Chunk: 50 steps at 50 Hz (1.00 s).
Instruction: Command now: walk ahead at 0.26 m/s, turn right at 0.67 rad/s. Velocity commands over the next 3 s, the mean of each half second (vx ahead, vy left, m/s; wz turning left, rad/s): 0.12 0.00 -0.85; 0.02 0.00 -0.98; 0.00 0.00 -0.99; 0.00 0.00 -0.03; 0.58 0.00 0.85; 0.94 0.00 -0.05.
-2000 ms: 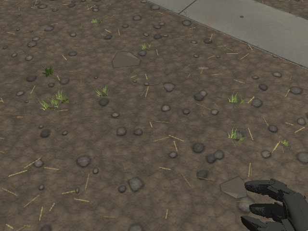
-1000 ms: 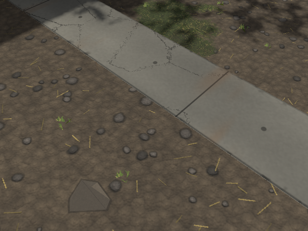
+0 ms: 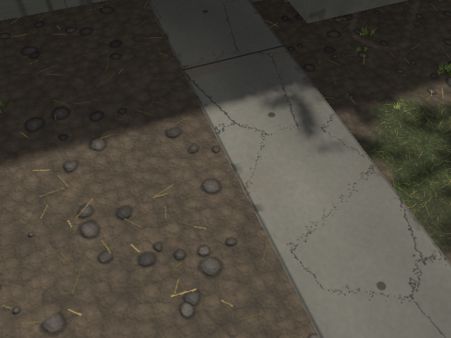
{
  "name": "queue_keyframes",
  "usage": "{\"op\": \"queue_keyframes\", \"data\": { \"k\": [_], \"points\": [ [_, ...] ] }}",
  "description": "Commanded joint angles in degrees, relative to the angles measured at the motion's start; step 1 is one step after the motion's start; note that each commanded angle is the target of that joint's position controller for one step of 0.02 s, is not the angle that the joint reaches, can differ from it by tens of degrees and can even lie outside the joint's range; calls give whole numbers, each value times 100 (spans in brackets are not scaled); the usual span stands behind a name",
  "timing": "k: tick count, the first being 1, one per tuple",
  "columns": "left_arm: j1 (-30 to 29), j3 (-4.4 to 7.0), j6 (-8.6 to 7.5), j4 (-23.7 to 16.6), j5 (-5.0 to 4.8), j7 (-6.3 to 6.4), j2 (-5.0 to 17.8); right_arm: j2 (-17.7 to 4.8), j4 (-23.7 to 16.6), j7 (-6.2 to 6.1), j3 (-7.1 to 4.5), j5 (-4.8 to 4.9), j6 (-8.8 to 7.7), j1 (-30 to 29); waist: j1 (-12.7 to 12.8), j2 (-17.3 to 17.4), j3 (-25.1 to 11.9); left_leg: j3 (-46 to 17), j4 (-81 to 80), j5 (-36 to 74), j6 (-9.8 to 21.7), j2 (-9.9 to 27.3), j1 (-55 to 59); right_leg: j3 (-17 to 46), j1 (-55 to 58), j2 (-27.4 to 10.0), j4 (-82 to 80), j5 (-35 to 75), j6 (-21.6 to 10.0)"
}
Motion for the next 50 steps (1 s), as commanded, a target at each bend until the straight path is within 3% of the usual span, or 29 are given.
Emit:
{"op": "queue_keyframes", "data": {
  "k": [1, 3, 5, 9, 11, 12, 13, 14, 15, 16, 17, 18, 20, 22, 25, 31, 33, 34, 35, 36, 37, 38, 39, 41, 43, 45, 50],
  "points": [
    [643, 111, 184, -403, 70, 45, 92, -572, -350, -100, -222, -30, -149, -704, 345, 729, -490, -505, -1298, 3513, 966, 1702, -2, 32, 126, -323, -454, 734, 28],
    [435, 102, 156, -484, 128, -49, 55, -656, -284, -221, -260, -24, -97, -785, 301, 663, -591, 47, -1198, 3296, 830, 1421, 158, -147, 383, -244, -1434, 1797, -107],
    [131, 100, 140, -569, 157, -199, 60, -768, -211, -303, -295, 44, -13, -746, 153, 576, -671, 321, -1070, 3151, 751, 1383, 496, -345, 614, -112, -2275, 2534, -255],
    [-371, 215, 243, -945, 134, -480, 400, -1089, -97, -294, -427, 255, 163, -641, 35, 563, -544, 391, -541, 3256, 557, 1728, 1277, -628, 567, 8, -2992, 1969, -603],
    [-175, 328, 267, -1023, 126, -508, 614, -1181, -107, -289, -492, 353, 243, -651, 172, 595, -609, 463, 225, 3984, 353, 1747, 1456, -892, 902, 304, -3242, 1394, -854],
    [243, 406, 244, -950, 122, -474, 713, -1145, -104, -272, -500, 396, 287, -667, 400, 457, -765, 601, 1030, 4115, 175, 1603, 1381, -1007, 1471, 542, -3683, 1591, -1051],
    [830, 553, 200, -838, 149, -359, 1024, -1053, -88, -233, -485, 367, 311, -473, 662, -74, -925, 610, 2323, 3223, -143, 1251, 750, -582, 2470, 612, -4288, 2905, -1352],
    [522, 686, 190, -975, 148, -234, 1735, -564, -283, -174, -364, 30, 292, -95, 25, -1795, -917, 578, 4057, -1806, -615, 246, -1024, 1452, 3463, -518, -4135, 6238, -2047],
    [349, 629, 100, -1316, 387, -289, 1736, -777, -431, -107, -348, -26, 251, -33, 24, -1666, -2130, -848, 5535, -2951, -781, -587, -2210, 3904, 4445, -1388, -4763, 4671, -3177],
    [156, 581, 20, -1472, 321, -357, 1527, -1025, -455, -55, -395, 123, 179, -385, 244, -679, -2305, -1585, 5560, -2535, -602, -342, -2394, 3775, 4425, -1431, -5134, 3700, -2951],
    [-76, 534, -12, -1488, 182, -328, 1337, -958, -546, -65, -383, 162, 150, -690, 138, -238, -1812, -1646, 5231, -2066, -504, -216, -2456, 3351, 3935, -1192, -5193, 3008, -2623],
    [-339, 470, 24, -1522, 52, -269, 1095, -904, -475, -118, -388, 80, 169, -738, -51, 239, -1337, -1662, 4742, -1746, -495, -30, -2410, 2902, 3295, -942, -5222, 2642, -2298],
    [-724, 420, 138, -1698, 92, -111, 910, -896, -450, -142, -408, 47, 263, -742, -282, 106, -1115, -1628, 3692, -1411, -501, 30, -1706, 2370, 2347, -513, -5262, 2497, -1976],
    [-697, 484, 221, -1752, 162, -26, 1007, -649, -371, -134, -362, 83, 283, -726, -262, 19, -1158, -1490, 2792, -1251, -631, -223, -1376, 2181, 2197, -248, -5183, 2800, -1862],
    [-613, 559, 310, -1779, 119, 68, 1130, -542, -287, -137, -327, 132, 305, -684, -178, -179, -1357, -1577, 2035, -807, -751, -376, -1069, 2325, 2152, -153, -5080, 2431, -1749],
    [-781, 542, 436, -1907, 117, 30, 1023, -709, -278, -85, -437, 164, 250, -684, -34, -815, -1126, -1640, 871, -556, -622, -472, -476, 2892, 1868, 99, -4943, 1235, -1423],
    [-975, 514, 466, -1971, 67, 10, 966, -809, -164, -61, -519, 168, 192, -293, -239, -853, -1100, -1559, -202, -10, -478, -351, 276, 2930, 1598, 325, -4631, 1038, -1220],
    [-848, 443, 476, -1985, 65, -7, 757, -1063, -118, -83, -609, 119, 203, -76, -227, -435, -1216, -1987, -682, 142, -222, 341, 984, 2630, 1128, 651, -4040, 77, -991],
    [-638, 346, 473, -2060, 52, -29, 446, -1514, -183, -130, -679, -11, 286, -165, 45, 1115, -1131, -3422, -1065, 140, 499, 1590, 1480, 1419, 7, 1471, -2755, -1214, -687],
    [-489, 448, 363, -2087, 102, -87, 838, -1386, -276, -136, -667, -199, 261, -329, 162, 1829, -979, -4350, -1335, 163, 1084, 2270, 1046, 1017, -416, 1222, -1320, -1091, -425],
    [-432, 544, 341, -1915, 105, -122, 1210, -1020, -486, -196, -573, -156, 250, -703, 198, 1399, -825, -3781, -1249, 48, 1043, 2108, 856, 864, -414, 847, -681, -631, -288],
    [-373, 572, 376, -1757, 93, -125, 1244, -806, -565, -264, -520, -59, 285, -934, 203, 1039, -667, -3044, -1138, -103, 778, 1660, 666, 737, -334, 736, -413, -224, -206],
    [-288, 544, 425, -1666, 127, -106, 1117, -784, -606, -331, -499, 21, 321, -984, 188, 818, -629, -2624, -1051, -28, 629, 1411, 712, 602, -404, 677, -8, 73, -135],
    [-374, 430, 464, -1728, 73, -145, 857, -838, -579, -405, -475, 26, 362, -781, 38, 668, -479, -1994, -1092, 531, 691, 1306, 712, 241, -554, 476, 244, 336, -38],
    [-757, 339, 458, -1889, 24, -139, 690, -954, -498, -413, -508, -28, 396, -391, -241, 816, -509, -1673, -1119, 817, 798, 1353, 1158, 16, -765, 264, -216, 455, 58],
    [-972, 302, 458, -1986, 42, -144, 635, -1089, -445, -394, -558, -43, 425, -118, -422, 936, -636, -1507, -1112, 1009, 912, 1548, 1556, -42, -770, 82, -671, 382, 141],
    [-942, 264, 494, -1945, 81, -225, 534, -1357, -444, -246, -683, 14, 438, -255, -366, 1118, -802, -673, -1034, 1225, 791, 1744, 1283, -427, 372, -26, -2007, 337, -3]
  ]
}}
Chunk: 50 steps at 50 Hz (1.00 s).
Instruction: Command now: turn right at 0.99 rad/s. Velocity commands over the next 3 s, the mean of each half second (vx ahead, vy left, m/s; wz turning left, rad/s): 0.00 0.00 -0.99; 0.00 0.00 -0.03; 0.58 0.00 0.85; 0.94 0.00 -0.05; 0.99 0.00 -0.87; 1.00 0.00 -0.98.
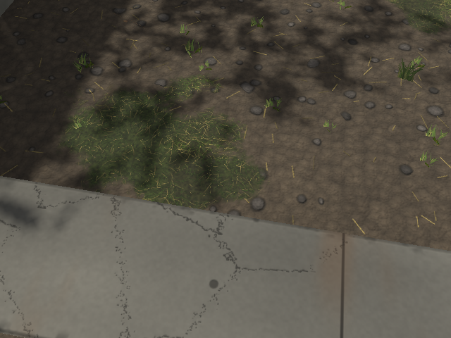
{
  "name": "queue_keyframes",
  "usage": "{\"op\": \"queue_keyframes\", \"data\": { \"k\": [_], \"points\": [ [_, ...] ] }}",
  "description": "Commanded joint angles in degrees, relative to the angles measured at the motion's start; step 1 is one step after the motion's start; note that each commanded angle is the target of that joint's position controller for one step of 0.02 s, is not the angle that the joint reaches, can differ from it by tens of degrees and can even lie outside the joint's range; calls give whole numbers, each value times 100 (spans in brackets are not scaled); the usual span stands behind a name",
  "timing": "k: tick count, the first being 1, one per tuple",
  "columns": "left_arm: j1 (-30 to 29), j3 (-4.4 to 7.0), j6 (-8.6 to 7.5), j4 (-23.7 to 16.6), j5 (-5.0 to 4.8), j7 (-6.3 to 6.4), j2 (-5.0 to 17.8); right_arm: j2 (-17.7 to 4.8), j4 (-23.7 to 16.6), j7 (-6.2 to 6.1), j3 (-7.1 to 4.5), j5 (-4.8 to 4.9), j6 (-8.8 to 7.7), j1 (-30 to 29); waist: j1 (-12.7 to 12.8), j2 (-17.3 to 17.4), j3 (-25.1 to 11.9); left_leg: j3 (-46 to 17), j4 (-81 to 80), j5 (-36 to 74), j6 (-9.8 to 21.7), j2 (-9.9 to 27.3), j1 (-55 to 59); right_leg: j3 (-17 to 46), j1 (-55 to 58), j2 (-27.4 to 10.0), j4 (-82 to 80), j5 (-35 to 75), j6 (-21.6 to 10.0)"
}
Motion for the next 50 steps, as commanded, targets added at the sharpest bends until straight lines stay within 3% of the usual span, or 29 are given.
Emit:
{"op": "queue_keyframes", "data": {
  "k": [1, 5, 6, 7, 8, 9, 10, 11, 12, 15, 18, 23, 27, 28, 29, 30, 31, 32, 35, 36, 37, 40, 43, 44, 45, 46, 47, 49, 50],
  "points": [
    [-304, 121, -57, -515, 1, -40, 435, -1272, -340, 75, -386, 56, -74, -160, -104, 1163, -819, -608, -630, 1236, 1078, 1450, 843, -391, 267, 50, -782, -17, -126],
    [50, 253, 78, -357, -24, -94, 479, -1185, -238, 204, -421, 282, -128, -177, 223, 1079, -951, -137, 211, 1199, 566, 1552, 803, -652, 1391, 313, -2457, 504, -596],
    [493, 370, 73, -179, -4, -33, 674, -940, -114, 234, -374, 289, -128, 74, 373, 622, -1032, 169, 1003, 791, 217, 1267, 256, -414, 2282, 432, -3033, 1084, -846],
    [939, 591, 20, -152, -15, 60, 1415, -678, -237, 253, -302, 118, -121, 76, 449, -977, -870, 577, 2857, -1419, -320, 599, -1534, 1442, 3440, -683, -3457, 3384, -1401],
    [568, 593, -150, -366, 202, 40, 1906, -504, -731, 193, -217, -63, -167, -307, 200, -1914, -1205, -354, 4189, -2812, -606, -125, -3073, 3317, 3573, -1663, -3351, 4000, -2566],
    [558, 531, -316, -386, 253, -33, 1485, -818, -771, 137, -283, -23, -191, -800, 615, -1071, -1427, -1087, 4749, -2565, -505, -117, -3165, 3008, 3473, -1539, -3548, 3523, -2606],
    [467, 443, -415, -272, 214, -10, 1322, -819, -823, 100, -282, 80, -221, -941, 452, -909, -1173, -1276, 4697, -2044, -328, -103, -3193, 2628, 3247, -1232, -3601, 3101, -2302],
    [181, 396, -422, -262, 85, 56, 1141, -845, -709, 41, -304, 52, -233, -765, 237, -521, -1027, -1378, 4461, -1559, -272, -17, -3158, 2321, 3067, -947, -3549, 2740, -1986],
    [-120, 325, -374, -308, -10, 107, 983, -924, -667, 8, -328, -1, -224, -624, 84, -548, -968, -1410, 4209, -1256, -274, -34, -2971, 2129, 2797, -815, -3497, 2810, -1840],
    [-269, 286, -301, -361, 58, 215, 952, -755, -543, 73, -276, 19, -238, -387, -49, -484, -1164, -1369, 3682, -734, -377, -384, -2308, 1972, 2362, -466, -3378, 3045, -1756],
    [-203, 325, -264, -320, 14, 259, 1048, -565, -569, 114, -181, 63, -234, -550, 41, -517, -1131, -1471, 2705, -584, -451, -646, -2025, 2253, 2240, -288, -3253, 2582, -1685],
    [-299, 331, -193, -365, 8, 222, 1079, -649, -609, 194, -181, 123, -269, -617, 134, -820, -1045, -1660, 1729, -648, -383, -852, -1402, 2998, 1952, -133, -3085, 2152, -1596],
    [-522, 199, -167, -383, -12, 186, 848, -739, -496, 269, -226, 112, -348, -148, -24, -915, -1174, -1443, 259, 244, -141, -611, -156, 3033, 1790, 98, -2584, 2178, -1339],
    [-265, 126, -169, -332, 22, 188, 632, -886, -530, 255, -258, 46, -345, -142, 69, -479, -1233, -1857, -53, 829, 77, -61, 433, 2788, 1446, 371, -2173, 1158, -1102],
    [245, 36, -188, -304, 101, 177, 351, -1292, -670, 223, -302, -58, -290, -418, 500, 1129, -1183, -3188, -302, 2050, 756, 1093, 883, 1789, 662, 1233, -1024, -1031, -721],
    [72, 155, -258, -345, 105, 206, 786, -1218, -596, 224, -311, -155, -291, -108, 286, 1820, -962, -4447, -597, 2104, 1727, 1875, 658, 1286, -47, 1397, 359, -2052, -372],
    [113, 274, -282, -217, 95, 213, 1157, -995, -670, 204, -237, -58, -304, -205, 287, 1259, -837, -4180, -514, 1655, 1822, 1861, 503, 1280, -194, 1095, 1188, -1677, -232],
    [20, 289, -256, -92, 74, 210, 1145, -794, -691, 166, -179, 18, -272, -330, 269, 909, -708, -3534, -441, 1266, 1560, 1463, 347, 1202, -150, 1011, 1435, -1287, -143],
    [-101, 27, -210, 5, 121, 200, 357, -514, -598, 125, 2, 87, -200, -314, 205, 704, -618, -2713, -472, 933, 1193, 753, 129, 1073, 243, 939, 988, -812, 4],
    [-80, -94, -232, 21, 174, 163, 64, -371, -556, 151, 69, 81, -186, -375, 284, 845, -685, -2426, -502, 776, 1046, 495, 108, 768, 593, 745, 101, -768, 42],
    [-180, -161, -267, 6, 210, 139, -86, -467, -551, 174, 36, 122, -138, -375, 230, 1109, -658, -2292, -498, 828, 988, 305, 113, 419, 891, 673, -748, -865, 82],
    [-357, -23, -343, 63, 75, 154, 251, -1201, -537, 185, -235, 221, -1, 198, -86, 1477, -693, -2932, -281, 1140, 1168, 451, 577, 227, 1173, 932, -2106, -643, 65],
    [183, 83, -411, 328, 46, 166, 408, -1163, -632, 131, -255, 408, 6, 108, 206, 1250, -887, -3276, -70, 1064, 910, 395, 184, 337, 2256, 866, -3667, 649, -351],
    [418, 144, -418, 357, 106, 194, 611, -984, -661, 112, -208, 397, -28, 113, 269, 945, -1088, -3083, 266, 554, 621, 218, -512, 634, 3055, 314, -3583, 1004, -578],
    [419, 270, -371, 430, 269, 218, 1097, -627, -855, 126, -120, 356, -87, -34, 154, -636, -904, -2021, 1226, -555, 200, -435, -1662, 1594, 3210, -694, -3547, 1659, -1189],
    [178, 243, -374, 365, 408, 192, 923, -776, -879, 141, -153, 326, -134, 48, 194, -1380, -860, -1300, 2279, -2156, -60, -645, -2036, 2279, 2916, -1567, -3715, 2578, -1881],
    [7, 122, -419, 239, 422, 211, 557, -1072, -804, 154, -279, 280, -127, 143, 215, -983, -789, -1329, 3466, -2401, -249, -408, -2207, 2195, 2840, -1739, -3708, 3285, -2097],
    [-487, 47, -465, 198, 249, 282, 301, -957, -598, 157, -328, 301, 26, 515, -49, -628, -637, -1329, 4230, -1887, -448, -231, -2443, 1296, 2882, -1222, -3520, 3503, -1708],
    [-411, -200, -881, -56, 240, 194, -216, -354, -488, 240, -34, -544, -347, 900, -42, -799, -762, -1148, 5008, -1505, -398, -465, -2079, 1454, 2461, -1366, -4311, 2866, -2302]
  ]
}}
Over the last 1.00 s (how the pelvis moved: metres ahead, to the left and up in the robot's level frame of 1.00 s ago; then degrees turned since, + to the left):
0.23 0.01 0.00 -55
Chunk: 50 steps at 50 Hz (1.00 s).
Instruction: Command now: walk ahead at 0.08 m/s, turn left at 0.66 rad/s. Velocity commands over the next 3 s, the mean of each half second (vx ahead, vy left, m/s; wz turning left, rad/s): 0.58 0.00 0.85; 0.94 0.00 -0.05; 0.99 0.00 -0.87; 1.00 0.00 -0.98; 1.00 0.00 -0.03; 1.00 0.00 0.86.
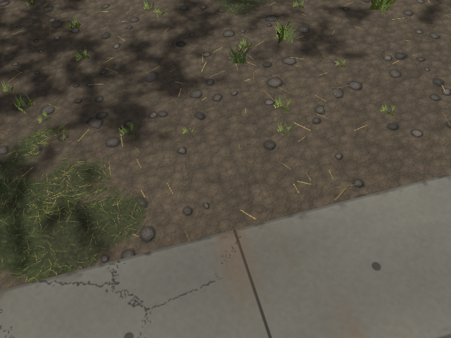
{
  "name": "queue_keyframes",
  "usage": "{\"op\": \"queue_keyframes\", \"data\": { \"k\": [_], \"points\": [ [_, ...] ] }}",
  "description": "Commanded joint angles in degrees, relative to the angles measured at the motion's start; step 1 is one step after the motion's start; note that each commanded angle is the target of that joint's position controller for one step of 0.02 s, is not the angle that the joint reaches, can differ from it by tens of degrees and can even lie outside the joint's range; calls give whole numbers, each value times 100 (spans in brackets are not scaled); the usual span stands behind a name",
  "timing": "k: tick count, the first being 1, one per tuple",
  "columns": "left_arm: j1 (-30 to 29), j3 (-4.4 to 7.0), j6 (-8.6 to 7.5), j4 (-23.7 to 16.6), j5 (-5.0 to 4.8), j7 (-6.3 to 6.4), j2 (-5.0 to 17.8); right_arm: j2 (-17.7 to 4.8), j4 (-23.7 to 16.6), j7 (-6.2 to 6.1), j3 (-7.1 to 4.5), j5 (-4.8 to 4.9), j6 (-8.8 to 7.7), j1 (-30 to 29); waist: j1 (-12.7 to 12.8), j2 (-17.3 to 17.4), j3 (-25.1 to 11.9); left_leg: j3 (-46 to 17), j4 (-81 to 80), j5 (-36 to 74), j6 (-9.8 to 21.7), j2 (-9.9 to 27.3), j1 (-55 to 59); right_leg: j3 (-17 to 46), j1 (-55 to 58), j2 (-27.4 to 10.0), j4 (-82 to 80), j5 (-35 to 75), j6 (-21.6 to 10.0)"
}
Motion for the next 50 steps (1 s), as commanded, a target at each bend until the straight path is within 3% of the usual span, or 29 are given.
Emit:
{"op": "queue_keyframes", "data": {
  "k": [1, 3, 5, 8, 11, 12, 14, 15, 16, 17, 18, 19, 20, 22, 24, 26, 30, 33, 35, 37, 39, 40, 41, 42, 43, 44, 46, 48, 50],
  "points": [
    [-305, 11, -641, -690, -36, 38, 348, -192, -318, 153, -33, -639, -486, 206, 22, -975, -429, 60, 1714, 482, 63, 315, -633, 1390, 493, -1913, -1649, 454, -1541],
    [-181, -20, -745, -698, 87, 91, 462, -234, -289, 378, -50, -293, -553, -133, 323, -896, 11, 330, 825, 1187, 138, 279, -1315, 1150, 1024, -1671, -2136, -1568, -957],
    [476, -39, -655, -427, 160, 85, 535, -119, -406, 503, 28, -172, -494, -639, 663, -876, 8, 202, -191, 1245, 149, 444, -1821, 969, 2023, -1906, -2066, -1157, -844],
    [1243, 2, -560, -107, 201, -17, 757, 167, -544, 590, 234, -228, -510, -938, 934, -1003, -46, 417, -1335, 1075, 293, 573, -1740, 488, 2486, -2161, -2053, -666, -1085],
    [1275, -42, -522, 33, 377, -79, 754, 163, -524, 643, 327, -312, -625, -775, 743, -1101, 128, 604, -1641, 943, 626, 521, -1058, 2, 1916, -2310, -2137, -342, -1150],
    [1314, 270, -404, 316, 76, -189, 1400, -419, -752, 640, 45, -183, -204, -1527, 877, -1357, 330, 1238, -1376, 799, 628, 310, -879, -860, 1478, -1613, -1623, -149, -503],
    [1465, 174, -339, 423, 28, -227, 1123, -245, -932, 646, 124, -175, -33, -1412, 721, -1598, 252, 1411, -1349, 661, 745, 273, -342, -1002, 1039, -1759, -1278, 451, -415],
    [1266, 160, -320, 418, 34, -204, 1086, -197, -857, 610, 128, -127, -2, -944, 361, -1578, 109, 1502, -1422, 600, 857, 109, 384, -1190, 681, -1777, -795, 1448, -329],
    [969, 177, -291, 358, 31, -182, 1149, -270, -564, 540, 67, -82, -7, -140, -139, -1264, -241, 1604, -1642, 683, 994, -175, 1464, -1484, 240, -1676, 130, 2499, -226],
    [757, 187, -277, 227, 82, -162, 1209, -625, -84, 416, -120, -94, -33, 1206, -826, -439, -929, 1293, -1777, 461, 1262, -410, 3266, -1790, -683, -1419, 2008, 3359, -81],
    [369, 12, -288, -70, 285, -200, 582, -1286, 126, 267, -286, -66, -44, 2154, -1190, 1209, -1202, -656, -2606, -1120, 1421, 842, 4227, -1626, -2304, -985, 4160, -74, 155],
    [-190, -68, -393, -696, 225, -264, 353, -1766, -263, 192, -305, 2, -31, 1715, -1009, 1810, -1451, -4119, -4327, -2944, 2073, 1719, 4540, -281, -4102, -76, 5266, -1546, 349],
    [-851, -9, -462, -859, 241, -288, 803, -1518, -260, 145, -270, -49, 32, 1463, -1080, 726, -752, -4168, -4693, -2240, 2109, 1887, 4347, 257, -4827, -348, 5619, -953, 281],
    [-61, -33, -563, -525, 209, -264, 879, -1086, -201, 50, -148, -113, -29, 1204, -340, 112, -239, -2977, -4310, -742, 1994, 1545, 3253, 257, -4248, -787, 4999, -243, 251],
    [485, -47, -373, -273, 293, -267, 908, -780, -367, 54, -18, -87, -152, 635, 168, 190, -50, -2148, -4435, -234, 1868, 969, 1967, 234, -3244, -942, 4486, -26, 364],
    [388, -75, -177, -267, 298, -301, 889, -656, -340, 80, 39, -57, -277, 562, 310, 183, 115, -1752, -4643, 90, 1947, 634, 1407, 60, -3046, -886, 4127, 290, 455],
    [-644, -213, -202, -482, 160, -387, 661, -611, -47, 112, 76, -2, -467, 1178, 5, 19, 491, -1306, -5019, 1551, 1799, 477, 1605, -239, -3056, -694, 2248, 1679, 408],
    [-1358, -249, -265, -547, 57, -494, 612, -656, 204, 109, 104, 87, -592, 1616, -336, -46, 593, -1001, -5289, 2942, 1537, 701, 2368, -526, -2920, -510, 1084, 2537, 17],
    [-1519, -236, -268, -567, 36, -570, 627, -800, 344, 82, 117, 87, -638, 1608, -304, -77, 597, -549, -5493, 3941, 1300, 785, 2609, -690, -2325, -245, 508, 2632, -209],
    [-1038, -170, -250, -367, -26, -548, 776, -982, 511, 46, 108, -13, -630, 1518, 58, 209, 165, -31, -4991, 6395, 1037, 908, 3124, -786, -1477, 197, 759, 2048, -501],
    [808, 59, -242, 253, -104, -453, 1239, -1182, 418, -82, 55, -220, -571, 1087, 965, 468, -864, 442, -2799, 9493, 686, 1009, 2794, -1038, 666, 897, 1815, 1196, -709],
    [1923, 125, -158, 527, -174, -349, 1337, -1289, 458, -171, 11, -297, -461, 821, 1562, 554, -1066, 376, -1057, 8930, 613, 1165, 2498, -286, 1303, 522, 1238, -129, -960],
    [3103, 274, -110, 724, -200, -258, 1668, -1144, 388, -227, 18, -317, -413, 342, 2282, -147, -1457, 727, 1840, 7241, 610, 659, 1961, 504, 2111, -82, 768, -953, -1317],
    [2515, 259, -96, 746, -87, -294, 1679, -151, 143, -81, 242, -233, -519, 645, 1089, -1687, -1252, 502, 3446, 419, 369, -551, -608, 3382, 3119, -1140, 150, -1366, -1770],
    [1545, 234, -151, 468, -106, -341, 1535, -355, -104, -47, 313, -174, -617, 870, 648, -1469, -1251, -362, 3565, 399, 320, -505, -1755, 5193, 3083, -1587, -623, -741, -2488],
    [1319, 243, -204, 368, -109, -341, 1323, -695, -66, -18, 317, -192, -697, 509, 697, -603, -987, -652, 3089, 935, 358, -28, -1686, 4659, 2574, -1592, -793, -654, -2503],
    [1193, 173, -294, 547, -63, -343, 1107, -781, -169, -25, 326, -302, -650, -51, 328, 195, 28, -540, 1689, 918, 376, 405, -921, 3657, 540, -1103, -1021, -119, -2189],
    [1165, 119, -409, 634, -120, -308, 1175, -624, -196, -18, 395, -446, -377, 1, -17, -80, 387, -384, 582, 655, 195, 567, -453, 3065, -404, -658, -1102, 449, -2004],
    [1289, 204, -431, 665, -145, -336, 1401, -582, -380, 73, 440, -478, -262, -470, 82, -211, 457, -108, -208, 848, 42, 613, -339, 2771, -688, -528, -1288, 1368, -2058]
  ]
}}
Over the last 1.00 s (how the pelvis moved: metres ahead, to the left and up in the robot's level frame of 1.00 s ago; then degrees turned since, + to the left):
0.04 -0.05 0.00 -25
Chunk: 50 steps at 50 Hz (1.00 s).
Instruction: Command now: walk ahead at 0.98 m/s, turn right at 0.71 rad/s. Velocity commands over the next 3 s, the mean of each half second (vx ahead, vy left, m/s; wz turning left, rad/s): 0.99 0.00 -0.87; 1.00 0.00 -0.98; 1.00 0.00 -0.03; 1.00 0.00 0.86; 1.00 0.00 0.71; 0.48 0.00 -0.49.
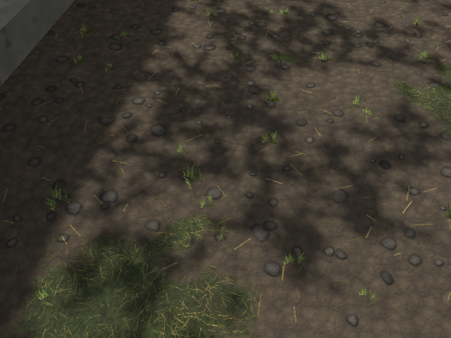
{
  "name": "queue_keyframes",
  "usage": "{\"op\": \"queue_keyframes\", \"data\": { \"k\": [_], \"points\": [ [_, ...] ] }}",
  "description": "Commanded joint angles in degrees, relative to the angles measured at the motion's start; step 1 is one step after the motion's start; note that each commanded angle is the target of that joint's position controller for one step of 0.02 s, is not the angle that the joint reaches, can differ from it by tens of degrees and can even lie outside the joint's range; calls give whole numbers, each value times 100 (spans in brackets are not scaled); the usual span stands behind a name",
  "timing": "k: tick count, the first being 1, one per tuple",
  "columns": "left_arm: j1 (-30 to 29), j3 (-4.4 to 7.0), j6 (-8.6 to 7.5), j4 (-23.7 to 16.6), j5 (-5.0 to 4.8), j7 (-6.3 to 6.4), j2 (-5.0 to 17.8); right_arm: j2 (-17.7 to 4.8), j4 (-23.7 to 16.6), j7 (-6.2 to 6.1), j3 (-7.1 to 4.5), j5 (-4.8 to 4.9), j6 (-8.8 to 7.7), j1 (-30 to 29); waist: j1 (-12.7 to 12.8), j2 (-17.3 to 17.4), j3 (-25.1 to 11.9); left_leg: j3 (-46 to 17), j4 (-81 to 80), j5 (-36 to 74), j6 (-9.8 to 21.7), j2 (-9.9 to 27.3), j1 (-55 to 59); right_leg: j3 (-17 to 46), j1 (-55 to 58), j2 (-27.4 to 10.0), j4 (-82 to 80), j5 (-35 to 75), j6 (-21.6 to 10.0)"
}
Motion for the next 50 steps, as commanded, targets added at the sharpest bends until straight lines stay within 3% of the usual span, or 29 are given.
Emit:
{"op": "queue_keyframes", "data": {
  "k": [1, 3, 5, 7, 9, 12, 14, 15, 16, 17, 18, 19, 20, 21, 22, 23, 24, 25, 28, 31, 33, 34, 35, 36, 37, 38, 41, 46, 50],
  "points": [
    [-332, 252, -177, -443, -5, 16, 967, -591, -418, 141, -89, -133, 120, -124, -355, -87, 340, 371, -824, 448, -187, 179, -47, 2286, -861, -1535, -1610, 2011, -1181],
    [437, 217, -298, -169, 36, 62, 808, -791, -520, 155, -274, 95, 4, -647, 33, 2, 194, 32, -856, 2403, 29, 398, -1215, 2361, 144, -1518, -1080, 2335, -1008],
    [635, 214, -328, 24, -36, 197, 801, -714, -759, 214, -219, 18, -112, -1420, 272, 225, 317, 207, -2128, 3376, 83, 224, -1228, 2225, 5, -1170, -827, 945, -672],
    [625, 130, -286, 60, -34, 211, 654, -305, -693, 367, -146, 63, -150, -1472, 400, -110, 37, 441, -2236, 4423, 135, -70, 20, 2170, -680, -1044, -562, 532, -528],
    [726, 160, -256, 67, 47, 239, 774, -375, -799, 452, -181, 96, -148, -1583, 486, -407, 88, 435, -2292, 4366, 160, -196, 194, 2252, -619, -1054, -233, 677, -438],
    [525, 172, -186, 101, 206, 307, 664, -428, -699, 282, -227, 163, -300, -1296, 365, -552, 176, 412, -3331, 4010, 15, -209, 1043, 2097, -264, -877, 787, 1123, -67],
    [137, 176, -74, 110, 257, 416, 689, -681, -175, 114, -404, 234, -415, 321, -490, -319, -346, 31, -4390, 4542, -93, 109, 2498, 1986, -136, -578, 3085, 1471, 2],
    [-69, 209, -30, 153, 123, 453, 736, -690, 166, 14, -451, 174, -425, 1471, -1140, -50, -778, -73, -5265, 5888, -71, 462, 3648, 1635, -381, -282, 4814, 1169, 58],
    [-355, 200, 60, 95, 74, 503, 466, -920, 691, -38, -573, 195, -306, 2179, -1305, 200, -635, -491, -5408, 6420, 12, 1095, 4773, 1199, -1474, -81, 6547, -2060, 158],
    [-812, 112, 42, -201, 2, 491, 215, -1136, 847, 25, -634, 113, -216, 2666, -1486, 59, -592, -256, -4193, 6145, -231, 1225, 5183, 1129, -2309, -159, 7516, -2567, 129],
    [778, -22, -29, -368, -395, 485, -235, -1063, 793, 130, -528, -115, -345, 2333, -211, 1619, -1466, -436, -1645, 9965, -226, 2184, 7135, 761, -3924, -608, 7910, -2790, 253],
    [529, -52, -26, -138, -289, 537, -33, -644, 730, 163, -508, -77, -285, 2407, -701, 1397, -1842, -684, -1712, 8724, -29, 2271, 7284, 332, -4911, -954, 7853, -2217, 298],
    [95, -71, 40, -157, -13, 490, -62, -848, 751, 102, -636, -28, -304, 2475, -927, 1392, -1998, -1303, -2450, 4827, 507, 2417, 6582, 152, -5254, -1103, 8345, -1675, 220],
    [-634, -14, -5, -503, 239, 395, 50, -898, 674, 40, -671, 18, -408, 1876, -758, 1869, -1870, -2279, -3667, 1117, 804, 2671, 5234, 216, -5093, -1526, 7401, -621, 129],
    [-1448, 55, 51, -567, 391, 228, 377, -313, 850, 36, -483, 117, -466, 1811, -778, 962, -729, -1933, -4086, 1323, 685, 2363, 3962, 154, -4912, -1726, 7115, -291, 105],
    [-2046, -29, 111, -987, 274, -1, 65, -258, 1062, 16, -404, 187, -542, 1560, -371, 738, 310, -1437, -4598, 2059, 664, 2340, 2383, 218, -4431, -1939, 5705, 89, 317],
    [-2252, -91, 160, -1053, 237, -138, -13, -50, 1088, 13, -352, 249, -579, 1225, -182, 439, 668, -675, -4908, 2448, 450, 1930, 1535, 210, -3687, -1992, 4665, 423, 395],
    [-2282, -167, 206, -1144, 252, -238, -244, -36, 1095, -23, -313, 291, -619, 961, 57, 800, 761, -100, -5085, 2657, 331, 1697, 837, 191, -2992, -1944, 3975, 1070, 416],
    [-2610, -238, 224, -1230, 200, -323, -240, -204, 1167, -17, -339, 420, -583, 1064, 35, 594, 547, 1074, -5216, 4580, 87, 1356, 1400, -709, -2458, -1618, 2897, 1327, 186],
    [-2591, -254, 196, -1150, 133, -311, -91, -596, 1239, -154, -393, 317, -388, 1533, 173, 403, 227, 1855, -4106, 7540, -206, 989, 2092, -1569, -1175, -738, 1844, 1147, -164],
    [-881, -53, 241, -680, 204, -262, 382, -987, 1066, -260, -441, 258, -265, 1275, 1065, 540, -688, 1713, -1673, 8035, -242, 1259, 1572, -1232, 1014, -541, 1638, 973, -513],
    [254, 139, 229, -292, 121, -175, 711, -1088, 963, -213, -478, 226, -199, 948, 1580, 108, -1123, 1736, 648, 5243, -238, 945, 462, -567, 2665, -762, 1105, 1083, -951],
    [-104, 284, 294, -275, -112, -37, 968, -751, 783, -96, -422, 121, -171, 776, 1231, -999, -967, 1823, 2982, -621, -154, -157, -844, 409, 3030, -1231, 691, 418, -1225],
    [-555, 249, 266, -551, 25, -34, 1425, -416, 241, -111, -293, 68, -245, 1435, 265, -1038, -1404, 884, 3898, -1503, -143, 121, -1929, 2372, 3558, -2220, 781, 1631, -1792],
    [-300, 282, 329, -720, 170, 104, 1331, -692, -169, -70, -285, 169, -358, 942, 579, -747, -1772, 146, 3570, -1184, -185, -57, -2648, 3966, 3780, -2738, -814, -713, -2192],
    [-559, 228, 280, -641, 211, 197, 950, -895, -139, -50, -298, 143, -401, 689, 323, 38, -518, 167, 2674, -775, -132, 217, -2862, 4002, 2656, -2735, -1686, -1290, -1845],
    [-1214, 128, 7, -659, 113, 293, 736, -811, -19, -19, -281, -58, -88, 945, -682, 344, 477, 135, 1284, -643, -368, 615, -1468, 2637, 144, -1930, -1757, 267, -1430],
    [-1466, 244, -309, -715, 46, 143, 880, -343, -570, 137, -146, 178, 0, -202, -623, 105, 506, 517, -1749, 1491, -466, 480, 661, 1505, -1711, -910, -1963, 1402, -932],
    [-947, 354, -297, -627, -9, 79, 1005, -595, -649, 83, -240, 349, -26, -330, -307, -186, 16, 462, -2934, 1920, -218, 89, 1334, 1892, -342, -1208, -1352, 2724, -526]
  ]
}}
Over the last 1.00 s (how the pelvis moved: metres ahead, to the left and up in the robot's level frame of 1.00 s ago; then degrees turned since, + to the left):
0.56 0.34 -0.01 21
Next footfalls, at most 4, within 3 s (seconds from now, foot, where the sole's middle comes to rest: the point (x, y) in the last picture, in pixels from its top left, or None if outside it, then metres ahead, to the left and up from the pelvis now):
0.34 left None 0.49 0.19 -0.95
0.70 right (268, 283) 0.77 -0.09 -0.95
1.06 left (305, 194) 1.19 -0.25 -0.95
1.46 right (405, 212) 1.13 -0.65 -0.95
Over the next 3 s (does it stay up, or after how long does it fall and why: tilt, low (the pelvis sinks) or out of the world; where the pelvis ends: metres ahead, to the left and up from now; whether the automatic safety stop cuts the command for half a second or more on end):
stays up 2.18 -1.07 -0.17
